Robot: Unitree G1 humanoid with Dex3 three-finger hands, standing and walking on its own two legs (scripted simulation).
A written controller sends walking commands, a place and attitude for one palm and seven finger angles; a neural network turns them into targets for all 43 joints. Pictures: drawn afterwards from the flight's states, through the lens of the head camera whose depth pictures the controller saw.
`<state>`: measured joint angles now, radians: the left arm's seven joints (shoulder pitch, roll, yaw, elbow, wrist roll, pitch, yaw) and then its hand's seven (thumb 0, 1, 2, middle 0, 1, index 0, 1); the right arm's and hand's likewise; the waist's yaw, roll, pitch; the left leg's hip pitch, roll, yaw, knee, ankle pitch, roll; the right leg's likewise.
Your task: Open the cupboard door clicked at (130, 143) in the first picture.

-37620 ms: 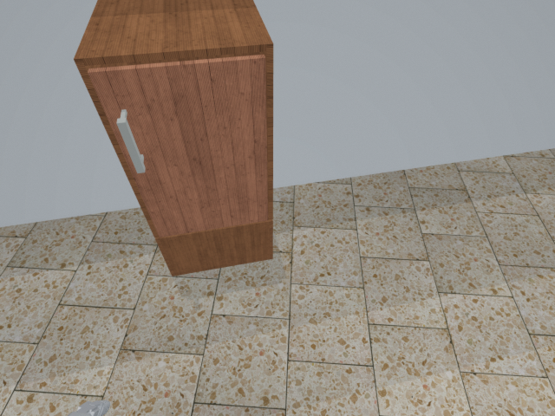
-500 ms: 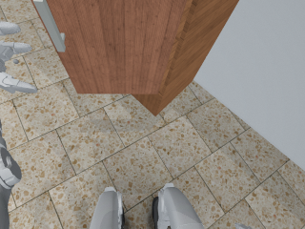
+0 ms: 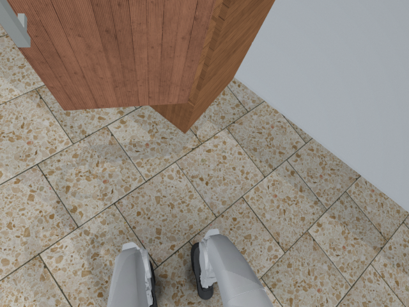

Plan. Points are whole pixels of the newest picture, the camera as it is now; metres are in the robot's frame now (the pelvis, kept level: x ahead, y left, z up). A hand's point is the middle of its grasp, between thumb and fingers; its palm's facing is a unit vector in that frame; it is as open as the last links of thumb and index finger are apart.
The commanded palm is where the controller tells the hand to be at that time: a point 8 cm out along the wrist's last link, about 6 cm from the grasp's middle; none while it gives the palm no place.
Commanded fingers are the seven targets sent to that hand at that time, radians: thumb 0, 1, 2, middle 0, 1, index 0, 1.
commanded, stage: move the hooked fingers beside the handle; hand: left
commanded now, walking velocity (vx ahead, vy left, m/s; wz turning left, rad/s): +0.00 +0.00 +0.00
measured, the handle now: out of the picture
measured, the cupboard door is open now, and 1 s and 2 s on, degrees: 47 47 47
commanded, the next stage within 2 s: slide the fingers in behind the handle in 0.72 s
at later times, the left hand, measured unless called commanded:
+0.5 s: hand out of the picture +0.56 +0.30 +0.08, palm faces +0.03 -1.00 -0.03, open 14.0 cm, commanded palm +0.56 +0.31 +0.07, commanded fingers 0.00 -0.50 0.30 -0.30 -1.20 -0.30 -1.20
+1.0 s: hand out of the picture +0.57 +0.29 +0.07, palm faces +0.03 -1.00 -0.03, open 14.0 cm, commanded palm +0.56 +0.29 +0.07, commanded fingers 0.00 -0.50 0.30 -0.30 -1.20 -0.30 -1.20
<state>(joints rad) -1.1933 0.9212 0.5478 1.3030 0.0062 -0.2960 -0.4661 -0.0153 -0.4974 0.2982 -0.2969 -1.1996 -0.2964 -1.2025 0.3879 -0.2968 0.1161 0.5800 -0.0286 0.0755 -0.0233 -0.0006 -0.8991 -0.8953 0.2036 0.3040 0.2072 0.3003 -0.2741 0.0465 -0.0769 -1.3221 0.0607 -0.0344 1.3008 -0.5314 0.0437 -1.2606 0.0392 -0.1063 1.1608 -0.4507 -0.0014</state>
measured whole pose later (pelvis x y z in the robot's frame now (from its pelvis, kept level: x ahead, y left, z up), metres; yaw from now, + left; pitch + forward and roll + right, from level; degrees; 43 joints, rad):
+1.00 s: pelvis +0.01 +0.00 +0.00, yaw +0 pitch +32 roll -8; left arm -1.14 0.88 0.53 1.25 -0.02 -0.28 -0.47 -0.02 -0.50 0.30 -0.30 -1.20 -0.30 -1.20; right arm 0.39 -0.27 0.11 0.59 -0.03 0.10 0.00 0.00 -0.90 -0.90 0.20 0.30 0.21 0.30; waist -0.26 0.04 -0.08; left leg -1.31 0.06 -0.05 1.29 -0.54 0.04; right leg -1.25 0.04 -0.11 1.15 -0.46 0.00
